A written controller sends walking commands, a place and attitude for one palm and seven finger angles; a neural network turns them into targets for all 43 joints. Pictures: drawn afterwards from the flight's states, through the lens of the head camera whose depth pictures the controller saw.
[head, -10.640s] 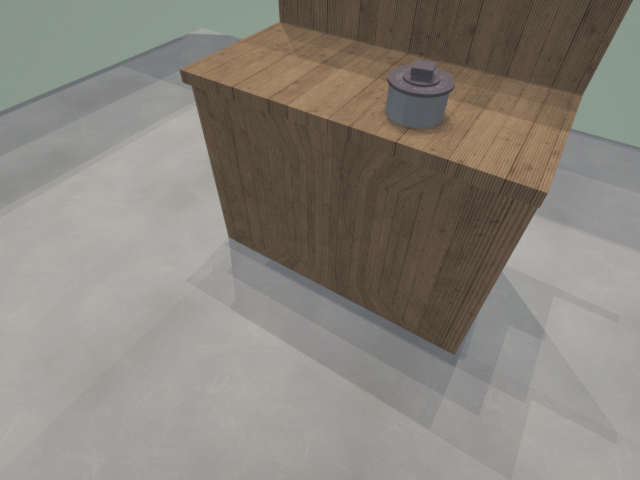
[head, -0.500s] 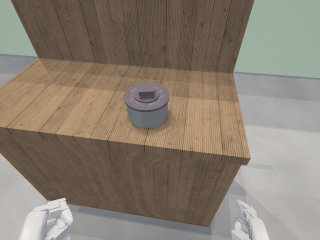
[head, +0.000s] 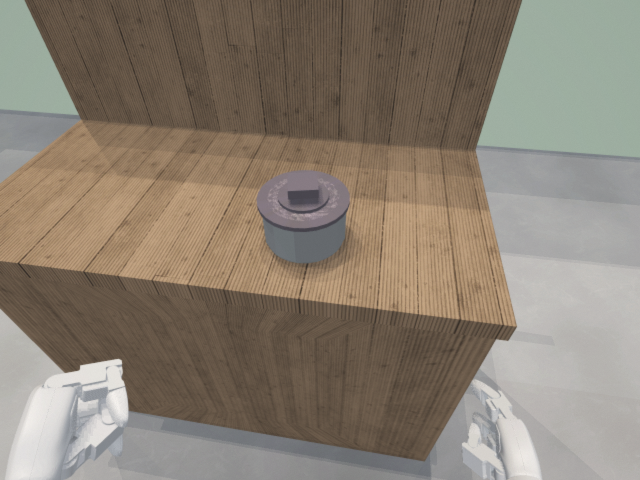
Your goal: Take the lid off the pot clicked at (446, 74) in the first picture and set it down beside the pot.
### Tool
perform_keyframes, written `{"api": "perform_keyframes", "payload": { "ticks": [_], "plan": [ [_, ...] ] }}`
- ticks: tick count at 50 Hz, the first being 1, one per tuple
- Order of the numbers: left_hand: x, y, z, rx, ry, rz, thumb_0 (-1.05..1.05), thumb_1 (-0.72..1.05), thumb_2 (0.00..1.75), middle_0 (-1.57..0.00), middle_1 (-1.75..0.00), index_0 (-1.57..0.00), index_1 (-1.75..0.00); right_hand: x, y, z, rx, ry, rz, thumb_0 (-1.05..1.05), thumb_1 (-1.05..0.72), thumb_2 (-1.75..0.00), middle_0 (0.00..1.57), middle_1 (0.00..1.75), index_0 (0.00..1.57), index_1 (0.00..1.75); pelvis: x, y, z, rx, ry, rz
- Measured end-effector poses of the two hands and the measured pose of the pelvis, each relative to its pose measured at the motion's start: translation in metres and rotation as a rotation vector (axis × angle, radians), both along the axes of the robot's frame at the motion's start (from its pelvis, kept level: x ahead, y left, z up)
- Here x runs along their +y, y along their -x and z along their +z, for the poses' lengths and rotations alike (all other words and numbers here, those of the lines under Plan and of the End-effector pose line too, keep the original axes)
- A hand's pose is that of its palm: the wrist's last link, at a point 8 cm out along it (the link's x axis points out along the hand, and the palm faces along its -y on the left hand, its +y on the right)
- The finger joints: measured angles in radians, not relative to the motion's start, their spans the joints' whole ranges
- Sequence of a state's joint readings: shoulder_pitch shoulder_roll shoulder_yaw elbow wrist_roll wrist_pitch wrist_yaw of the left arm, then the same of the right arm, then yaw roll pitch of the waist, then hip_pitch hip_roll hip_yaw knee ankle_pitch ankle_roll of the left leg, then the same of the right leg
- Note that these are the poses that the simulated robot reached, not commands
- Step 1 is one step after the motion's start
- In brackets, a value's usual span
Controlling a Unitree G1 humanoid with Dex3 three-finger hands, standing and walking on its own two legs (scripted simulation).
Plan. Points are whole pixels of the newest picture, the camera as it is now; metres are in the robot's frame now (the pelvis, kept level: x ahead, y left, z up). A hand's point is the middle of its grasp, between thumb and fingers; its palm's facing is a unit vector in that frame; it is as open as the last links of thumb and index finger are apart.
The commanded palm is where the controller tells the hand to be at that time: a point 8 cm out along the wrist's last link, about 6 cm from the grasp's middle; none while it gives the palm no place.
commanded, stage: raise the hand higher, near the body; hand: left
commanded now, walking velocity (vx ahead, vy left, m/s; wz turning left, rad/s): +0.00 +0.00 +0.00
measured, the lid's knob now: (302, 185) +0.54 +0.10 +0.09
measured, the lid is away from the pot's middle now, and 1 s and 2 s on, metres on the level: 0.00 0.00 0.00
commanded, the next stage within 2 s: reach forward and open the fingers in 0.30 s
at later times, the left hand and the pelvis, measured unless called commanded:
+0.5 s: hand (115, 372) +0.17 +0.23 +0.13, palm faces +0.27 -0.62 -0.73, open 3.1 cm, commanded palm +0.13 +0.26 +0.16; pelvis -0.01 -0.01 +0.00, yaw +0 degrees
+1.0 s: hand (93, 343) +0.20 +0.27 +0.13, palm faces -0.19 -0.03 -0.98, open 5.3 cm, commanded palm +0.19 +0.25 +0.19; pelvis -0.03 -0.01 +0.00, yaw +2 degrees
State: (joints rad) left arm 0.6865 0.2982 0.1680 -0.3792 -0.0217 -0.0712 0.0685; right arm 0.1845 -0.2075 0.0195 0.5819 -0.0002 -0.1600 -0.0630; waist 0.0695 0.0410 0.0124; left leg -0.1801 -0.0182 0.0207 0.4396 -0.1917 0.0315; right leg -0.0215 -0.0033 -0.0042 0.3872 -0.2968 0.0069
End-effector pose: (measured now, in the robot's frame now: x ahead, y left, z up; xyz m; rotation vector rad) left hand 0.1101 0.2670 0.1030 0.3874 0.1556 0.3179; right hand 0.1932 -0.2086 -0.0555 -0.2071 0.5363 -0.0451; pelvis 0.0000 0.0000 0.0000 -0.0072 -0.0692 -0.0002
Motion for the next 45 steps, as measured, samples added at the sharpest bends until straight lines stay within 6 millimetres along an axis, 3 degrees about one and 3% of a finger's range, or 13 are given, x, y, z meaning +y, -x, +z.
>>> {"api": "perform_keyframes", "payload": {
  "ticks": [10,21,28,33,38,45],
  "plan": [
    [0.0,-0.008,0.023,-0.087,-0.039,-0.004,0.02,0.9,0.9,-1.3,-1.5,-1.3,-1.5,0.005,0.002,-0.004,0.023,-0.018,0.022,0.02,-0.9,-0.9,0.2,0.3,0.2,0.3,-0.003,0.001,0.0,-0.004,0.001,0.001],
    [-0.003,-0.018,0.049,-0.192,-0.093,-0.017,0.02,0.9,0.9,-1.3,-1.5,-1.3,-1.5,-0.008,0.019,-0.017,0.08,-0.019,-0.006,0.02,-0.9,-0.9,0.2,0.3,0.2,0.3,-0.009,0.004,0.001,-0.01,0.001,-0.001],
    [-0.017,-0.034,0.066,0.001,-0.731,-0.119,0.02,0.83,0.93,-1.29,-1.43,-1.28,-1.44,-0.021,0.016,-0.03,0.163,-0.01,0.028,0.02,-0.9,-0.9,0.2,0.3,0.2,0.3,-0.012,0.014,-0.006,0.05,0.0,-0.005],
    [-0.014,-0.04,0.068,0.161,-1.029,-0.197,0.01,0.71,1.01,-1.25,-1.31,-1.25,-1.31,-0.025,0.009,-0.038,0.196,-0.034,0.015,0.02,-0.9,-0.9,0.2,0.3,0.2,0.3,-0.012,0.018,-0.009,0.065,0.001,0.001],
    [-0.006,-0.052,0.066,0.281,-1.077,-0.242,0.01,0.57,1.1,-1.21,-1.15,-1.2,-1.15,-0.022,0.001,-0.039,0.185,-0.062,0.013,0.02,-0.91,-0.9,0.2,0.29,0.2,0.3,-0.013,0.019,-0.008,0.055,0.002,0.023],
    [-0.013,-0.07,0.071,0.313,-1.089,-0.387,0.01,0.35,1.24,-1.13,-0.91,-1.13,-0.91,-0.015,-0.003,-0.029,0.149,-0.055,0.031,0.02,-0.91,-0.9,0.2,0.29,0.2,0.3,-0.013,0.021,-0.006,0.038,0.006,0.035]
  ]
}}
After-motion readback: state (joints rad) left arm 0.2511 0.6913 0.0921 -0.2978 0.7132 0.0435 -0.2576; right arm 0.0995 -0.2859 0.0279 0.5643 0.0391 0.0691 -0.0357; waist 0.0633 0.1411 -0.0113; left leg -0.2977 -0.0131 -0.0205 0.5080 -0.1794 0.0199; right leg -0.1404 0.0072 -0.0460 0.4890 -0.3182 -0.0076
